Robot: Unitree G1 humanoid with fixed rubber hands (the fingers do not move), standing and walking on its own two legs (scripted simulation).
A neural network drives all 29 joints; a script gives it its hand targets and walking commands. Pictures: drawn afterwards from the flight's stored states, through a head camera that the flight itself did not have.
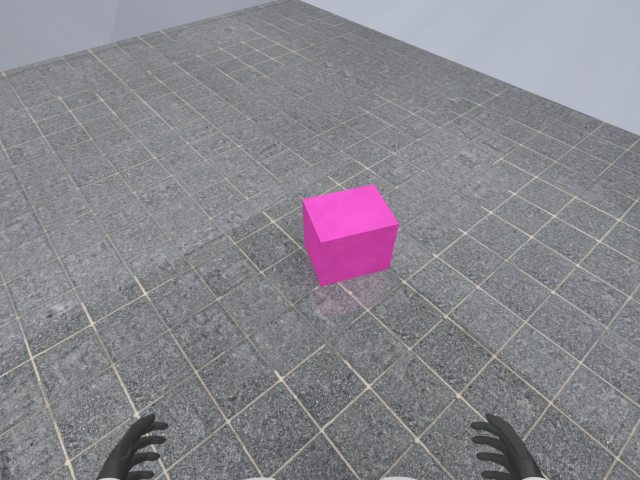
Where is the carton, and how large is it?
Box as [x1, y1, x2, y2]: [302, 184, 398, 286]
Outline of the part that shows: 373,184 302,199 304,245 320,286 388,268 398,223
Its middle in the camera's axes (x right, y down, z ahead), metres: +0.12 -0.01 +1.49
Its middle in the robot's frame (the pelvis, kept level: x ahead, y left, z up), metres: +1.04 -0.10 -0.62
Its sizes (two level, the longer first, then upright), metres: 0.290 0.227 0.259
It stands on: the floor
